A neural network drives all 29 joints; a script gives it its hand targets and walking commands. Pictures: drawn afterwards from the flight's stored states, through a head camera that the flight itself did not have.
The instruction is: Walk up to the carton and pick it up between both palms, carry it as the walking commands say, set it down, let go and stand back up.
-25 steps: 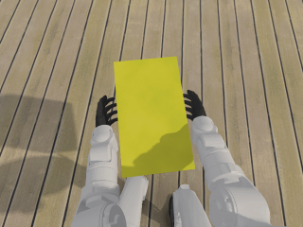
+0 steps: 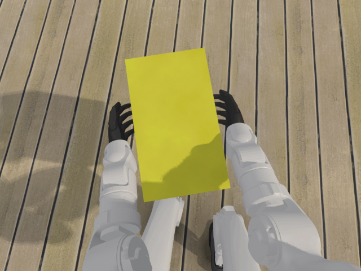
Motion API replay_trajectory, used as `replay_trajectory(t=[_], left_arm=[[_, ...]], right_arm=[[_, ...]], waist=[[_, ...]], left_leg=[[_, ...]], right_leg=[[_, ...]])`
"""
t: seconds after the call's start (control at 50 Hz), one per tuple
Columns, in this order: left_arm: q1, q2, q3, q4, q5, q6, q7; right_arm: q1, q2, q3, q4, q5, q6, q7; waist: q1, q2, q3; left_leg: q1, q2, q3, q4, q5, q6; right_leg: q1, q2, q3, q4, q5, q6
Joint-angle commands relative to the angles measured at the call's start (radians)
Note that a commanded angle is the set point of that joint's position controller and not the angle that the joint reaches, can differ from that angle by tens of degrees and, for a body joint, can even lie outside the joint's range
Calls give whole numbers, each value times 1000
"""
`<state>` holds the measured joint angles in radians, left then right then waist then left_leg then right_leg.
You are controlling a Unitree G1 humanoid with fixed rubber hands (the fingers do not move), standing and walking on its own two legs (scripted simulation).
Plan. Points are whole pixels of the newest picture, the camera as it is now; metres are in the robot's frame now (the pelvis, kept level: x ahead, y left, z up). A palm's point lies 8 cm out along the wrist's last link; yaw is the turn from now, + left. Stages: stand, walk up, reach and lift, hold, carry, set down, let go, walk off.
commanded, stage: set down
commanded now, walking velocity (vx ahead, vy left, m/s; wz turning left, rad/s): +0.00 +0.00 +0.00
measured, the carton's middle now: (176, 132) +0.42 +0.11 -0.17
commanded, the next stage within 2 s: none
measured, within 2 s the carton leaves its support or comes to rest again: neither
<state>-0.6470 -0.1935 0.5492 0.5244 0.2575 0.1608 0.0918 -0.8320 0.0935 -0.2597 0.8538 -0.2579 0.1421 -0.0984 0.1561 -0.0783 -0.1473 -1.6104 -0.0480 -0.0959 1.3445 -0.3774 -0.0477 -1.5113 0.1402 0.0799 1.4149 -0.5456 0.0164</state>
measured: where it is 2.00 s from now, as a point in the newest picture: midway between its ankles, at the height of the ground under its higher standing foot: (189, 243)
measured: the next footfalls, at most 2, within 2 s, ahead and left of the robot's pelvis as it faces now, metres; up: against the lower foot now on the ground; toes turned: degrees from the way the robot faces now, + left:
none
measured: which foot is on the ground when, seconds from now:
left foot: down 0.00-1.00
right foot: down 0.00-1.00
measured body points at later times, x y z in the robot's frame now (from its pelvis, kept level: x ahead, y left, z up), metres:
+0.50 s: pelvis -0.02 -0.01 -0.07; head +0.25 +0.03 +0.28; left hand +0.38 +0.25 -0.19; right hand +0.47 +0.00 -0.19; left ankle +0.10 +0.13 -0.57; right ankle +0.04 -0.12 -0.57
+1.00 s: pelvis -0.05 +0.00 -0.14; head +0.27 +0.05 +0.17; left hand +0.40 +0.26 -0.27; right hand +0.49 +0.01 -0.27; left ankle +0.10 +0.13 -0.57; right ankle +0.04 -0.12 -0.57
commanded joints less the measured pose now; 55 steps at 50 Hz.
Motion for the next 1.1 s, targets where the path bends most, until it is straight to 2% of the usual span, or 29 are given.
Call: replay_trajectory(t=[0.0,0.22,0.38,0.8,1.08], left_arm=[[-485,-754,-488,92,-59,7,-168],[-611,-691,-458,80,-87,18,-186],[-748,-687,-468,55,-105,40,-191],[-1019,-679,-420,108,-92,107,-208],[-1130,-628,-404,121,-114,108,-228]], right_arm=[[-464,889,381,-31,47,-60,100],[-597,875,382,-35,70,-47,74],[-715,884,377,-41,94,-20,71],[-960,824,276,41,119,40,112],[-1082,783,296,47,167,45,116]], waist=[[64,-10,-818],[93,-39,-879],[105,-35,-931],[108,11,-920],[133,-4,-964]], left_leg=[[673,-102,120,-36,350,-6],[524,-99,147,66,313,-5],[476,-100,162,143,298,-9],[410,-88,165,271,212,-16],[324,-73,182,375,234,-11]], right_leg=[[166,87,-45,-151,239,8],[136,95,-53,-44,221,13],[80,104,-71,44,185,10],[-170,119,-119,224,35,-6],[-238,119,-134,336,37,-4]])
